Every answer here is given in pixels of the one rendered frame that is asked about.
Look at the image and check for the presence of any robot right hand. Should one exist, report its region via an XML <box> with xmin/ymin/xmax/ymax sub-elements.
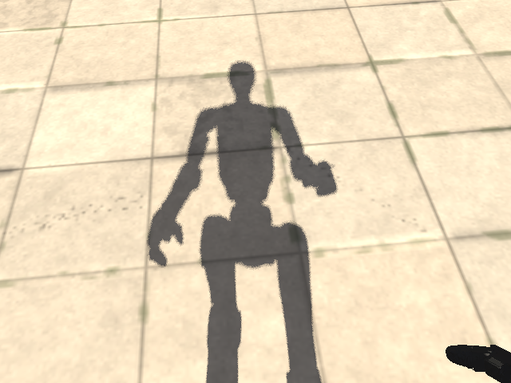
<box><xmin>446</xmin><ymin>345</ymin><xmax>511</xmax><ymax>383</ymax></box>

